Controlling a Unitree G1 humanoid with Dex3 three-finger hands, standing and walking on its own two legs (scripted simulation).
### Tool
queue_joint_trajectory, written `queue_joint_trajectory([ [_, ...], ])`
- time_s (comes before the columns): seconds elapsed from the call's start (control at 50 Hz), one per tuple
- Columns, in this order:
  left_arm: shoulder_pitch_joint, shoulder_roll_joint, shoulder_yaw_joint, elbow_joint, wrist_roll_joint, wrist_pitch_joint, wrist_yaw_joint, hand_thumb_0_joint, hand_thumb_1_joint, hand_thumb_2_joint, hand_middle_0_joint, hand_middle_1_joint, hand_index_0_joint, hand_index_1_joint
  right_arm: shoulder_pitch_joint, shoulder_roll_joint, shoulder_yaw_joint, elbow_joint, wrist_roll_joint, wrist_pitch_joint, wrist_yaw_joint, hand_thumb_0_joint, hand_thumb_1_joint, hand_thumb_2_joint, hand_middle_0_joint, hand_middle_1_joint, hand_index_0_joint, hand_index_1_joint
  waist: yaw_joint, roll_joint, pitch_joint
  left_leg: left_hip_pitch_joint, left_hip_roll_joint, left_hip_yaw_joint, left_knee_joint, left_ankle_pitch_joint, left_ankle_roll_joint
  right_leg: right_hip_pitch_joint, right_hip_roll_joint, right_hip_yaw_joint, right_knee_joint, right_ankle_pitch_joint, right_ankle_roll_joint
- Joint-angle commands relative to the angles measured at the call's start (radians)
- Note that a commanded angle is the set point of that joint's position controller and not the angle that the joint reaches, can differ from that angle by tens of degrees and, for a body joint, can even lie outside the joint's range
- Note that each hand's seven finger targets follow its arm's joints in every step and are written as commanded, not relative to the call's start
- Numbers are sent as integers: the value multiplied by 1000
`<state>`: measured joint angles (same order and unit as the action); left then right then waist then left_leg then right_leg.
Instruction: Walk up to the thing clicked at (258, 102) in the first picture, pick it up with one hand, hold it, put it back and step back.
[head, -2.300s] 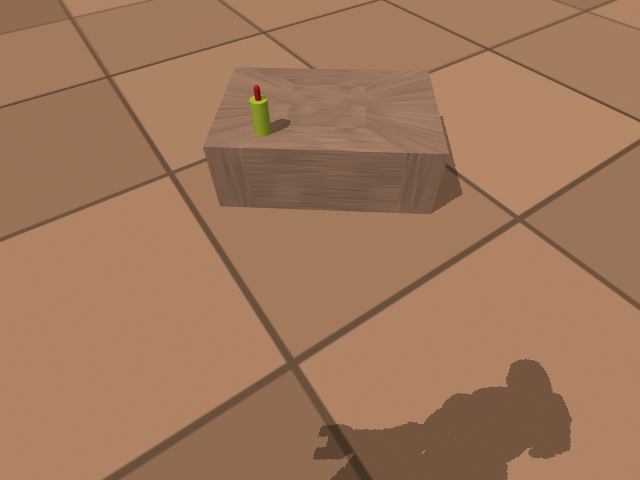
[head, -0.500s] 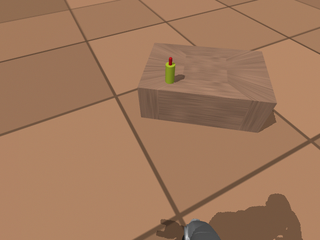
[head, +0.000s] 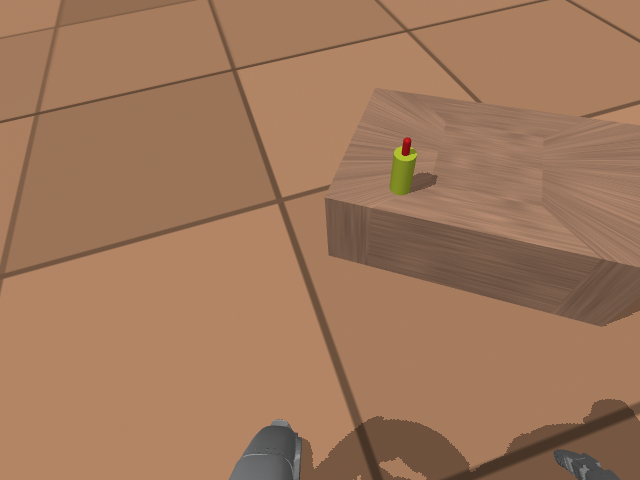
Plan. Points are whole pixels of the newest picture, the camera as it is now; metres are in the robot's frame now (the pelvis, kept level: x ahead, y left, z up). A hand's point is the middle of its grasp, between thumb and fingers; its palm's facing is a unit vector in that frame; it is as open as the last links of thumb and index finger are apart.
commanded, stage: walk up
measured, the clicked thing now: (403, 164) +0.96 -0.18 -0.34
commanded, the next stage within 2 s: none
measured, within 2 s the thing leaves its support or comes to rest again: neither
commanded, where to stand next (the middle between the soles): +0.35 +0.07 m, yaw -3 degrees
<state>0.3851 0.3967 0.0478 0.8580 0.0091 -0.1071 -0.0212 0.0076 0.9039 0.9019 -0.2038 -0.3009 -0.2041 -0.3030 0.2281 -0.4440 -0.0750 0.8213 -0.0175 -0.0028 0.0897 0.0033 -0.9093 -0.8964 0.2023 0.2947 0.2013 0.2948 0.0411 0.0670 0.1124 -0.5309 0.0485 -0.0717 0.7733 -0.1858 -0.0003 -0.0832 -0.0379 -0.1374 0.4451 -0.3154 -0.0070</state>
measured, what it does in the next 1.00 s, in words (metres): walks ahead: left foot, then right foot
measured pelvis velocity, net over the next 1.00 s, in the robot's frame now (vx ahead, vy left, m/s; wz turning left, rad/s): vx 0.26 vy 0.11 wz -0.01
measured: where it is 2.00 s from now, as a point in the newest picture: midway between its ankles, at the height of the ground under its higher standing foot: (308, 438)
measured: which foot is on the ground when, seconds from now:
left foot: up 0.00-0.10, down 0.12-0.62, up 0.64-0.96, down 0.98-1.00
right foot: down 0.00-0.14, up 0.16-0.58, down 0.60-1.00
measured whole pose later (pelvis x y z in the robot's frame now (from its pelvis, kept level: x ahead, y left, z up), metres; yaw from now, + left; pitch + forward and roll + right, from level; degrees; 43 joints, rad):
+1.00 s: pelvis +0.26 +0.11 -0.02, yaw -1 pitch -4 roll +0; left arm 0.27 0.41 0.03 0.84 0.02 -0.01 -0.01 0.01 0.90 0.90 -0.20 -0.30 -0.20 -0.30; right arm 0.30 -0.41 -0.05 0.91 -0.02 -0.02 0.02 0.00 -0.91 -0.90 0.21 0.30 0.20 0.30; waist 0.02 0.00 0.10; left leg -0.34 0.04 0.01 0.66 -0.25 -0.02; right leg -0.33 -0.09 -0.05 0.71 -0.31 0.01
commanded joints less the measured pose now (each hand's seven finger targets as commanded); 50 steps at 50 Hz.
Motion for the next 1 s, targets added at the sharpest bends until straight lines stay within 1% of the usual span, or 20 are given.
queue_joint_trajectory([
  [0.0, 20, 298, 89, -85, -1, -14, 21, 0, 900, 900, -200, -300, -200, -300, -102, -119, -40, -117, -6, -33, 9, 0, -900, -900, 200, 300, 200, 300, 12, -178, -55, 86, 22, 84, -137, 39, 25, -3, -248, 127, -90, 451, -169],
  [0.06, -34, 325, 85, -104, -6, -10, 32, 0, 900, 900, -200, -300, -200, -300, -8, -140, -58, -95, -13, -31, 10, 0, -900, -900, 200, 300, 200, 300, -65, -146, -84, 278, 19, 86, -190, 31, 64, -100, -275, 135, 2, 408, -158],
  [0.08, -19, 302, 73, -105, -10, -4, 34, 0, 900, 900, -200, -300, -200, -300, 66, -163, -69, -70, -20, -38, 5, 0, -900, -900, 200, 300, 200, 300, -101, -71, -124, 403, -13, 86, -243, 2, 82, -142, -218, 93, 172, 425, -137],
  [0.1, 32, 243, 50, -103, -16, 0, 34, 0, 900, 900, -200, -300, -200, -300, 185, -220, -92, -37, -33, -44, -6, 0, -900, -900, 200, 300, 200, 300, -145, 82, -206, 560, 5, 3, -292, -88, 127, -221, -137, 44, 434, 379, -95],
  [0.12, 91, 156, 27, -113, -24, 1, 31, 0, 900, 900, -200, -300, -200, -300, 224, -291, -112, -53, -40, -48, -22, 0, -900, -900, 200, 300, 200, 300, -137, 317, -246, 702, 227, -349, -340, -111, 190, -451, 0, 52, 672, -86, -40],
  [0.14, 111, 224, 45, -96, -25, 15, 41, 0, 900, 900, -200, -300, -200, -300, 178, -318, -114, -79, -1, -46, -32, 0, -900, -900, 200, 300, 200, 300, -125, 228, -267, 705, 338, -593, -455, -190, 277, -536, 45, 111, 755, -269, -51],
  [0.16, 69, 269, 46, -74, -16, 19, 46, 0, 900, 900, -200, -300, -200, -300, 148, -296, -117, -80, 22, -42, -35, 0, -900, -900, 200, 300, 200, 300, -122, 154, -205, 622, 348, -569, -474, -204, 314, -548, -6, 157, 812, -246, -59],
  [0.2, 42, 260, 42, -68, -23, 15, 31, 0, 900, 900, -200, -300, -200, -300, 76, -213, -77, -106, 28, -44, -48, 0, -900, -900, 200, 300, 200, 300, -78, 46, -103, 434, 242, -285, -471, 37, 214, -468, -29, 235, 764, -120, -54],
  [0.24, 69, 226, 45, -51, -31, 23, 20, 0, 900, 900, -200, -300, -200, -300, 69, -181, -60, -99, 30, -60, -52, 0, -900, -900, 200, 300, 200, 300, -46, 56, -52, 345, 174, -137, -477, 218, 121, -403, -46, 234, 657, -44, -45],
  [0.48, -25, 192, 51, -83, -13, 23, 37, 0, 900, 900, -200, -300, -200, -300, 118, -157, -69, -170, -21, -36, -40, 0, -900, -900, 200, 300, 200, 300, -92, 66, -39, 400, 137, 4, -412, 410, 177, -350, -32, 74, 244, 81, -8],
  [0.56, 127, 215, 73, -37, -3, 1, 56, 0, 900, 900, -200, -300, -200, -300, 57, -136, -56, -207, -2, -20, -30, 0, -900, -900, 200, 300, 200, 300, 18, -78, -136, 271, 68, 57, -140, 255, 139, 12, 14, 67, 11, 258, -34],
  [0.58, 187, 274, 97, -30, 8, -7, 66, 0, 900, 900, -200, -300, -200, -300, 90, -88, -37, -209, 6, -23, -30, 0, -900, -900, 200, 300, 200, 300, 55, -215, -183, 167, 3, 93, 67, 116, 95, 135, -95, 234, -72, 168, -72],
  [0.6, 170, 343, 110, -57, 9, -8, 73, 0, 900, 900, -200, -300, -200, -300, 171, -54, -22, -200, 6, -16, -30, 0, -900, -900, 200, 300, 200, 300, 24, -352, -215, -20, -107, 100, 238, -352, 43, 210, -368, 662, -132, 76, -156],
  [0.64, 42, 346, 100, -93, -2, 10, 73, 0, 900, 900, -200, -300, -200, -300, 175, -193, -58, -145, -11, 16, -48, 0, -900, -900, 200, 300, 200, 300, -1, -189, -119, -60, -30, -1, 394, -423, 34, 10, -461, 778, -183, -288, -318],
  [0.7, -23, 268, 73, -109, 0, 3, 66, 0, 900, 900, -200, -300, -200, -300, 172, -184, -57, -91, 1, 16, -40, 0, -900, -900, 200, 300, 200, 300, -30, -140, -22, -28, -10, -54, 360, -260, 22, -144, -277, 466, -207, -206, -203],
  [0.78, -97, 245, 62, -118, 15, 10, 40, 0, 900, 900, -200, -300, -200, -300, 205, -127, -34, -33, 14, 7, -47, 0, -900, -900, 200, 300, 200, 300, -49, -251, -32, 94, -25, 26, 173, -170, -9, -243, -168, 238, -171, -5, -172],
  [0.88, -131, 247, 62, -104, 22, 60, 21, 0, 900, 900, -200, -300, -200, -300, 137, -128, -27, 15, 5, -18, -73, 0, -900, -900, 200, 300, 200, 300, -12, -312, -67, 216, -35, 127, -54, -111, -35, -273, -151, 199, -52, 7, -175],
  [0.92, -165, 247, 56, -105, 13, 84, 16, 0, 900, 900, -200, -300, -200, -300, 157, -127, -27, 41, 3, -34, -89, 0, -900, -900, 200, 300, 200, 300, -41, -255, -109, 330, -56, 160, -167, -4, -15, -316, -164, 196, 55, 65, -163],
  [0.96, -171, 185, 30, -94, 0, 106, 16, 0, 900, 900, -200, -300, -200, -300, 174, -157, -34, 62, -9, -48, -106, 0, -900, -900, 200, 300, 200, 300, -70, -136, -110, 401, -16, 66, -259, -23, 8, -412, -127, 192, 188, -17, -106],
  [0.98, -144, 120, 14, -92, -11, 114, 16, 0, 900, 900, -200, -300, -200, -300, 141, -218, -38, 47, -21, -60, -111, 0, -900, -900, 200, 300, 200, 300, -48, 78, -108, 342, 172, -225, -412, -107, 58, -421, -17, 149, 342, -98, -51],
])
